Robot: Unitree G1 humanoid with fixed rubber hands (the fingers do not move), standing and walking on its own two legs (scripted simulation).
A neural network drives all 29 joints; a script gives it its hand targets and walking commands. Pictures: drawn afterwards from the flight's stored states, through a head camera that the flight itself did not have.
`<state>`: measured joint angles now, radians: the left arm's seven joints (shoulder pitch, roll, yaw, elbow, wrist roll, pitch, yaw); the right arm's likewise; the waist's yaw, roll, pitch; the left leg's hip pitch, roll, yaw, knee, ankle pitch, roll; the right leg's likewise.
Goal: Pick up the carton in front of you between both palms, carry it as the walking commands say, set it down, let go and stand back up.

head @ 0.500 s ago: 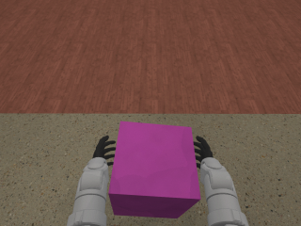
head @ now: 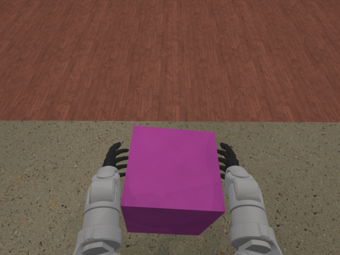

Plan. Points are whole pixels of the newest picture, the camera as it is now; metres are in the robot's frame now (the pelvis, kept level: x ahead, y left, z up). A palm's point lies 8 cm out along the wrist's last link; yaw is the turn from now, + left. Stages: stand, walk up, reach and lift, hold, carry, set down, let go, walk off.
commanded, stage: reach and lift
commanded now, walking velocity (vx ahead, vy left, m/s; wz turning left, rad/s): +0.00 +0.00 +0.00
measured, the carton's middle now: (168, 184) +0.31 +0.01 -0.04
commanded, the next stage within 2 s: hold in 0.48 s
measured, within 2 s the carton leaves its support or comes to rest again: neither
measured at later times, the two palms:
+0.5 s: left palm (113, 167) +0.31 +0.15 +0.04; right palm (235, 169) +0.30 -0.15 +0.04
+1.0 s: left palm (109, 168) +0.30 +0.15 +0.06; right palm (235, 169) +0.30 -0.15 +0.05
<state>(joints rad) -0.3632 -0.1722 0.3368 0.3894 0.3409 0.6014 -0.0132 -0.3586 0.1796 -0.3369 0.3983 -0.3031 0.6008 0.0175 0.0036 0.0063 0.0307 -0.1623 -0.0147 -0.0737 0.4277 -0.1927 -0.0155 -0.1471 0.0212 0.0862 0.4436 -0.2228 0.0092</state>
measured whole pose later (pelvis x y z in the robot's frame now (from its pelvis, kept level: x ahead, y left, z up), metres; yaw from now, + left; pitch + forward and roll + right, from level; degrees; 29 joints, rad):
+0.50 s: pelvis +0.02 +0.00 +0.01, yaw +0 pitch -5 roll +0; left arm -0.24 -0.15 0.20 0.25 0.27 0.68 0.02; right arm -0.24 0.15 -0.21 0.26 -0.26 0.68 0.01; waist -0.01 0.01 0.01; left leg -0.06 -0.01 -0.07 0.32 -0.17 -0.01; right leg -0.05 0.01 0.09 0.34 -0.21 0.01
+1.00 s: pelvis +0.00 +0.00 +0.00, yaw +0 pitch -7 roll +0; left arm -0.31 -0.16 0.26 0.25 0.31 0.75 0.00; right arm -0.31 0.16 -0.26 0.27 -0.28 0.73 0.02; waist -0.01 0.00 0.03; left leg -0.06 -0.01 -0.08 0.34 -0.16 -0.01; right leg -0.04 0.02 0.09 0.36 -0.19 0.01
